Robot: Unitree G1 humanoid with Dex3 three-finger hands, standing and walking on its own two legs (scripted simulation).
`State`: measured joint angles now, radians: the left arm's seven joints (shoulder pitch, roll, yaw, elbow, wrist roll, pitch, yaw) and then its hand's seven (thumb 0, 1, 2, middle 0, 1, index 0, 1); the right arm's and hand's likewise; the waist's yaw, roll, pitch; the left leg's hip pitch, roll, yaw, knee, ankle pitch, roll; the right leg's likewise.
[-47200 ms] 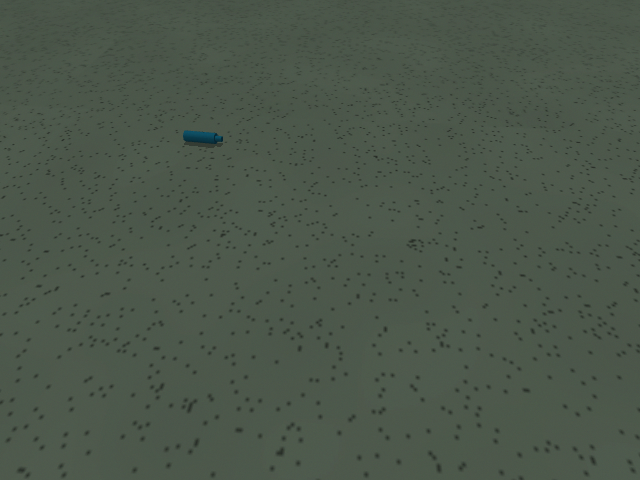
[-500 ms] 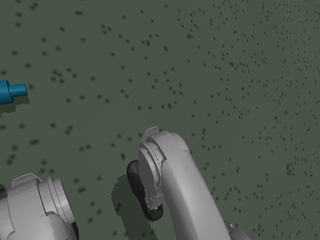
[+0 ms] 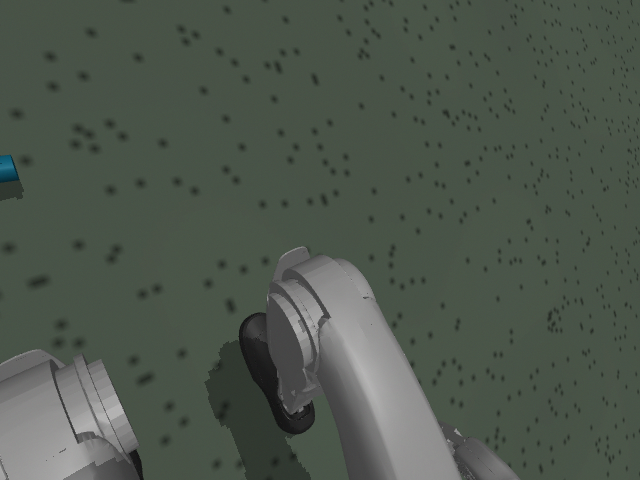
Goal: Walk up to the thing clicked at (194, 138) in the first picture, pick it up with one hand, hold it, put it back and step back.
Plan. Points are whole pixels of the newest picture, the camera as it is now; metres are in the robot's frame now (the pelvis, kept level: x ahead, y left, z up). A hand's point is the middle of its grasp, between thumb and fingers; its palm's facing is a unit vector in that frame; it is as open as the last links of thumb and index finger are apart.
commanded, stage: rest palm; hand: left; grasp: from above
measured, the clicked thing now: out of the picture +0.50 +0.28 -0.28
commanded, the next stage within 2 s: close in 0.32 s
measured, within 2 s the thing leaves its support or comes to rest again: neither
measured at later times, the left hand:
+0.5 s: hand out of the picture +0.48 +0.28 -0.26, palm faces -0.48 -0.09 -0.87, open 13.3 cm
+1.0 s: hand out of the picture +0.47 +0.28 -0.26, palm faces -0.49 -0.09 -0.87, open 11.1 cm
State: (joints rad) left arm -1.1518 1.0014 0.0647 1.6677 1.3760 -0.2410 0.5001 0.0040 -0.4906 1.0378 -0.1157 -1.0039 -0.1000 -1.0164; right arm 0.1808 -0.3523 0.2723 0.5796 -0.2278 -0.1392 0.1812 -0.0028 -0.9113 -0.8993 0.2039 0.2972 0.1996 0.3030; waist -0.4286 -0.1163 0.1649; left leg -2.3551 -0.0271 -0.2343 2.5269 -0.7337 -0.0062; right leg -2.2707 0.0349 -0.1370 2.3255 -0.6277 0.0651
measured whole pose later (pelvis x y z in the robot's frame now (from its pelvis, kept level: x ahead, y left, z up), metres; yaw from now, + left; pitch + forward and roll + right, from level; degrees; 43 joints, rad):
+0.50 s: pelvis +0.00 +0.00 +0.00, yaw -1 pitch +31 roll -15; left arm -1.16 1.00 0.04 1.73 1.36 -0.22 0.57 0.00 -0.42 1.03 -0.14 -1.04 -0.14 -1.04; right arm 0.17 -0.35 0.31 0.58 -0.23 -0.19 0.22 0.00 -0.91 -0.90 0.20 0.30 0.20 0.30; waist -0.45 -0.13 0.18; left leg -2.34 -0.02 -0.24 2.52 -0.74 0.00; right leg -2.26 0.04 -0.14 2.31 -0.62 0.07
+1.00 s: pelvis -0.01 +0.00 +0.01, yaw -1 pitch +30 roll -15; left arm -1.16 1.02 0.03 1.72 1.34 -0.23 0.56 0.00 -0.09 0.78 -0.35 -0.91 -0.38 -0.88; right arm 0.16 -0.36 0.32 0.58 -0.24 -0.19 0.21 0.00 -0.91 -0.90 0.20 0.30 0.20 0.30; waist -0.45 -0.14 0.21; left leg -2.33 -0.02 -0.25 2.52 -0.73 0.00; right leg -2.24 0.05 -0.15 2.30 -0.61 0.08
